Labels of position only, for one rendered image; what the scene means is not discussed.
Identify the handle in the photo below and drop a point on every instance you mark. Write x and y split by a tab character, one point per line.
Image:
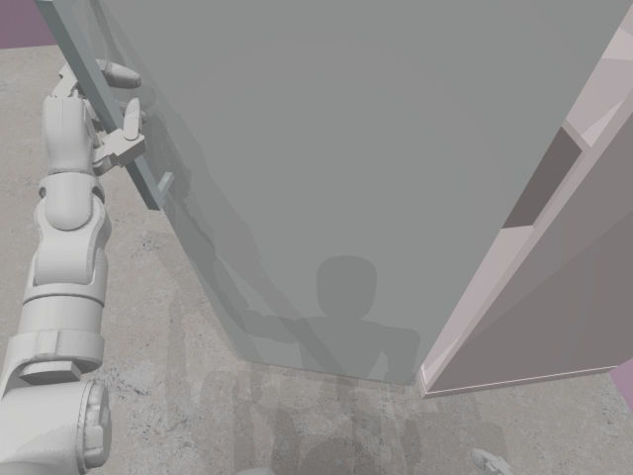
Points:
71	41

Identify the left robot hand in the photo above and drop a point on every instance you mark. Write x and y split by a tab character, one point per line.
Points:
69	126

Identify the fridge door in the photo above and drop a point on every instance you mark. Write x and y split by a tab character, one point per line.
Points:
342	167

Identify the right robot hand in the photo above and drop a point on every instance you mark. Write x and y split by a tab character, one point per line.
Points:
490	464

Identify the left robot forearm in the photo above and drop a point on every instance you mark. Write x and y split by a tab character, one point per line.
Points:
59	337

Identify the left robot upper arm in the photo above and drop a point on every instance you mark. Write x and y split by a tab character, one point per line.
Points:
56	429

